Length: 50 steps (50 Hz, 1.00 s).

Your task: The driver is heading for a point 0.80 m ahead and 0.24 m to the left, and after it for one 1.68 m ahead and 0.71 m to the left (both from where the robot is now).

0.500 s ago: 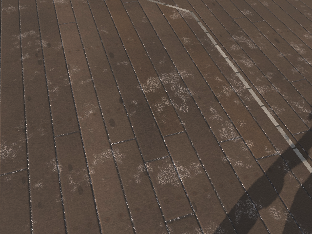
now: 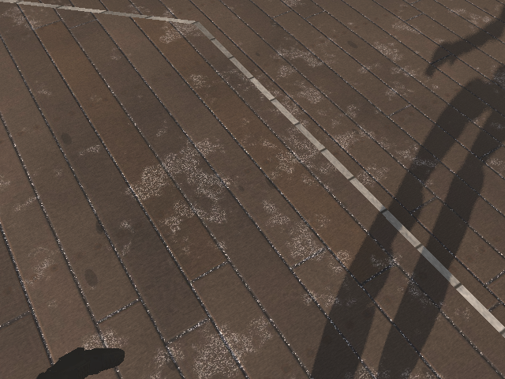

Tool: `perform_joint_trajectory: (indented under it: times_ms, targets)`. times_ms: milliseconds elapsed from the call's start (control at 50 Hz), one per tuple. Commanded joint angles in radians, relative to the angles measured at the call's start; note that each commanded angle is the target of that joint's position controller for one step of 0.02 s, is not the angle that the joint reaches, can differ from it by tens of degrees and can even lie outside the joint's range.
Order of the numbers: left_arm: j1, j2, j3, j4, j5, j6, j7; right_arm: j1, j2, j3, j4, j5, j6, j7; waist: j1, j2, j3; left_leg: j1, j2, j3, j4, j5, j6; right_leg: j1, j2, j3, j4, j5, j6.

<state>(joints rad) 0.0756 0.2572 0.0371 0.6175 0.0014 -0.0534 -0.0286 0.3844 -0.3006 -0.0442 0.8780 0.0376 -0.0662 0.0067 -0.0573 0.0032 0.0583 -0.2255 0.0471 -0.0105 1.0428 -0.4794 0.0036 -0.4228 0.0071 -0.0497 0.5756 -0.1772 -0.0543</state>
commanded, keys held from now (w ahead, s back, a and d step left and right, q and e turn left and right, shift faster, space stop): w+q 0.84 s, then w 0.16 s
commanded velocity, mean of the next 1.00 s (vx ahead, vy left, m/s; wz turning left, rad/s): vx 0.50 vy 0.00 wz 0.45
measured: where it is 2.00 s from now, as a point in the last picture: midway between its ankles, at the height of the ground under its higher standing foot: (116, 215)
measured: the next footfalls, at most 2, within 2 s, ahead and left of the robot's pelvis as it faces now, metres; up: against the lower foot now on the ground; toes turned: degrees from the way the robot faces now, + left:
left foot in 0.44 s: +0.39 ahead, +0.17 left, +0.00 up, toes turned +16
right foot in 0.94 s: +0.72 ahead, +0.10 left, +0.00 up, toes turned +33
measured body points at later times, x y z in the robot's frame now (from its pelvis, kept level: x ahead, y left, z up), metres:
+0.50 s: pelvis +0.27 +0.07 -0.01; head +0.31 +0.09 +0.43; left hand +0.25 +0.36 -0.14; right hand +0.52 -0.14 -0.10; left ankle +0.35 +0.16 -0.73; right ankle +0.10 -0.10 -0.67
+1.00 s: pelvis +0.55 +0.12 +0.00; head +0.57 +0.14 +0.45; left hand +0.61 +0.45 -0.08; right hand +0.74 -0.10 -0.12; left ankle +0.36 +0.16 -0.69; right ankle +0.69 +0.08 -0.73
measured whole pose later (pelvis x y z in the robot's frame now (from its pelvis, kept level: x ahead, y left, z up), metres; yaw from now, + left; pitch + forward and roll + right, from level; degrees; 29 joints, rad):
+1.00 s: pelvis +0.55 +0.12 +0.00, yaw +31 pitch +2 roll -1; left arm 0.08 0.27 0.05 0.71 0.00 -0.13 -0.03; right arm 0.37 -0.30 -0.07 0.76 0.02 -0.03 -0.02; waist -0.05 0.03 0.01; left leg -0.19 -0.09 -0.21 0.88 -0.50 0.05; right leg -0.43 0.05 0.01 0.54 -0.15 -0.02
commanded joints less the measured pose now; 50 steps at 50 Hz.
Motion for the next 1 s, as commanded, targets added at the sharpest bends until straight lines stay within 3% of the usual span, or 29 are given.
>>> perform_joint_trajectory:
  times_ms: [20,40,60,120,160,240,300,360,400,420,440,460,480,500,520,540,560,580,640,700,760,840,900,920,940,960,980,1000]
  targets:
    - [0.203,0.128,0.048,0.027,-0.004,-0.015,0.008,-0.107,-0.132,-0.032,-0.117,0.000,-0.033,-0.003,0.120,-0.076,-0.133,-0.489,0.069,-0.073,0.167,0.095,0.012,0.474,-0.296,0.348,-0.300,0.062,-0.179]
    - [0.159,0.088,0.039,0.029,0.000,-0.025,0.002,-0.089,-0.121,-0.036,-0.102,-0.010,-0.016,-0.008,0.085,-0.079,-0.087,-0.432,0.091,-0.081,0.133,0.166,0.012,0.387,-0.245,0.264,-0.344,0.099,-0.143]
    - [0.141,0.097,0.044,0.035,0.007,-0.036,0.001,-0.035,-0.094,-0.033,-0.090,-0.007,-0.001,-0.006,0.053,-0.131,-0.096,-0.367,0.098,-0.084,0.135,0.212,-0.001,0.325,-0.256,0.227,-0.382,0.129,-0.156]
    - [0.124,0.101,0.053,0.071,0.015,-0.063,0.005,-0.045,-0.060,-0.032,-0.088,-0.004,0.026,-0.010,0.031,-0.080,-0.041,-0.381,0.099,-0.097,0.094,0.281,-0.028,0.251,-0.247,0.110,-0.444,0.215,-0.160]
    - [0.141,0.107,0.056,0.096,0.019,-0.065,0.015,-0.104,-0.054,-0.031,-0.111,-0.009,0.027,-0.011,0.044,-0.064,-0.009,-0.443,0.093,-0.113,-0.006,0.376,-0.035,0.274,-0.240,0.045,-0.453,0.262,-0.150]
    - [0.166,0.145,0.065,0.123,0.011,-0.059,0.030,-0.224,-0.022,-0.015,-0.150,-0.017,0.016,0.015,0.087,-0.045,0.021,-0.418,0.074,-0.046,-0.257,0.558,-0.017,0.309,-0.232,-0.059,-0.475,0.255,-0.123]
    - [0.217,0.171,0.075,0.157,-0.005,-0.042,0.038,-0.316,-0.019,-0.009,-0.198,-0.017,0.017,0.034,0.120,-0.026,0.055,-0.464,0.069,-0.015,-0.358,0.540,0.011,0.417,-0.274,-0.088,-0.457,0.273,-0.115]
    - [0.233,0.192,0.084,0.177,-0.019,-0.016,0.043,-0.355,-0.035,-0.014,-0.242,-0.017,0.019,0.053,0.116,-0.037,0.051,-0.473,0.044,0.030,-0.410,0.434,0.052,0.525,-0.302,-0.117,-0.377,0.420,-0.091]
    - [0.217,0.223,0.092,0.173,-0.022,0.000,0.050,-0.306,-0.066,-0.032,-0.251,-0.017,0.027,0.058,0.071,-0.072,-0.014,-0.355,-0.022,0.095,-0.406,0.330,0.091,0.555,-0.297,-0.145,-0.236,0.751,-0.066]
    - [0.206,0.233,0.094,0.169,-0.024,0.009,0.053,-0.215,-0.097,-0.050,-0.237,-0.016,0.031,0.056,0.017,-0.081,-0.074,-0.232,-0.066,0.121,-0.407,0.292,0.116,0.541,-0.283,-0.160,-0.093,0.874,-0.051]
    - [0.190,0.227,0.088,0.163,-0.029,0.014,0.056,-0.061,-0.147,-0.081,-0.200,-0.013,0.034,0.045,-0.070,-0.059,-0.155,-0.004,-0.112,0.123,-0.467,0.337,0.153,0.452,-0.243,-0.184,0.121,0.854,-0.018]
    - [0.218,0.182,0.068,0.146,-0.007,0.005,0.059,0.076,-0.237,-0.114,-0.175,-0.009,0.045,0.022,-0.114,0.072,-0.248,0.291,0.009,-0.102,-0.499,0.351,0.214,0.207,-0.190,-0.186,0.434,0.506,0.031]
    - [0.280,0.056,0.029,0.092,0.010,-0.024,0.047,0.010,-0.312,-0.120,-0.205,-0.005,0.037,0.019,0.005,0.304,-0.336,0.575,0.250,-0.713,-0.656,0.157,0.422,-0.226,0.054,-0.063,0.805,-0.365,0.098]
    - [0.202,0.144,0.041,0.087,-0.019,-0.065,0.029,0.027,-0.227,-0.092,-0.226,-0.015,0.021,0.028,-0.062,0.153,-0.417,0.608,0.284,-0.824,-0.759,0.080,0.411,-0.321,0.021,0.166,0.863,-0.390,0.068]
    - [0.119,0.170,0.046,0.058,-0.052,-0.083,0.020,0.005,-0.173,-0.078,-0.220,-0.024,0.008,0.029,-0.064,0.102,-0.286,0.515,0.256,-0.673,-0.761,0.125,0.360,-0.373,-0.023,0.160,0.830,-0.315,0.042]
    - [0.103,0.154,0.041,0.055,-0.039,-0.091,0.025,-0.052,-0.154,-0.071,-0.221,-0.022,-0.001,0.030,-0.013,0.004,-0.176,0.357,0.209,-0.545,-0.760,0.251,0.323,-0.348,-0.070,0.152,0.723,-0.236,0.032]
    - [0.095,0.160,0.049,0.067,-0.007,-0.088,0.034,-0.112,-0.114,-0.060,-0.230,-0.022,-0.003,0.027,0.020,-0.022,-0.135,0.250,0.168,-0.450,-0.769,0.353,0.292,-0.288,-0.104,0.147,0.627,-0.187,0.033]
    - [0.117,0.163,0.053,0.068,0.000,-0.078,0.033,-0.142,-0.112,-0.056,-0.248,-0.035,-0.005,0.021,0.052,0.028,-0.118,0.164,0.154,-0.422,-0.784,0.455,0.300,-0.223,-0.116,0.153,0.595,-0.157,0.043]
    - [0.130,0.136,0.049,0.071,0.014,-0.048,0.034,-0.144,-0.127,-0.060,-0.250,-0.029,-0.009,0.007,0.074,0.019,-0.098,0.053,0.114,-0.328,-0.817,0.590,0.302,-0.173,-0.112,0.125,0.472,-0.103,0.091]
    - [0.018,0.103,0.035,0.037,0.016,-0.040,0.035,-0.104,-0.154,-0.068,-0.233,-0.022,-0.003,-0.012,0.039,0.034,-0.061,0.002,0.064,-0.260,-0.821,0.574,0.264,-0.179,-0.082,0.109,0.252,0.077,0.127]
    - [-0.083,0.087,0.025,0.015,0.005,-0.048,0.025,-0.069,-0.157,-0.069,-0.219,-0.017,0.008,-0.021,-0.004,0.071,-0.051,-0.028,0.030,-0.249,-0.807,0.450,0.219,-0.104,-0.033,0.101,0.047,0.244,0.131]
    - [-0.143,0.121,0.035,-0.009,-0.008,-0.065,0.008,-0.019,-0.150,-0.069,-0.194,-0.010,0.020,-0.025,-0.020,0.088,-0.049,0.052,0.067,-0.350,-0.732,0.376,0.202,-0.071,-0.008,0.136,-0.068,0.236,0.109]
    - [-0.075,0.148,0.047,0.011,-0.008,-0.081,0.000,-0.023,-0.136,-0.068,-0.185,-0.018,0.026,-0.029,0.016,0.130,-0.060,0.127,0.108,-0.397,-0.653,0.442,0.183,-0.006,-0.016,0.123,-0.100,0.147,0.062]
    - [0.000,0.160,0.057,0.033,-0.002,-0.086,0.003,-0.034,-0.120,-0.062,-0.186,-0.020,0.027,-0.027,0.057,0.131,-0.088,0.127,0.080,-0.382,-0.589,0.530,0.165,0.097,-0.004,0.097,-0.143,0.146,0.034]
    - [0.106,0.191,0.070,0.051,0.011,-0.091,0.009,-0.035,-0.078,-0.046,-0.193,-0.027,0.025,-0.022,0.108,0.104,-0.182,0.086,0.029,-0.334,-0.425,0.563,0.135,0.286,-0.066,0.142,-0.131,0.141,-0.015]
    - [0.245,0.258,0.085,0.063,0.022,-0.090,0.013,0.034,-0.028,-0.026,-0.205,-0.043,0.020,-0.023,0.125,-0.061,-0.333,-0.099,-0.067,-0.247,-0.132,0.312,0.086,0.584,-0.246,0.376,-0.100,0.125,-0.108]
    - [0.332,0.290,0.100,0.125,0.006,-0.074,0.002,0.140,-0.016,-0.018,-0.205,-0.003,0.012,-0.024,0.096,-0.369,-0.381,-0.423,-0.162,-0.159,0.154,-0.100,0.028,0.774,-0.409,0.821,-0.244,-0.173,-0.255]
    - [0.295,0.198,0.076,0.107,-0.019,-0.072,-0.003,0.079,-0.116,-0.034,-0.192,0.006,0.008,-0.026,0.124,-0.200,-0.258,-0.532,-0.099,-0.208,0.242,-0.069,0.026,0.694,-0.388,0.838,-0.302,-0.383,-0.225]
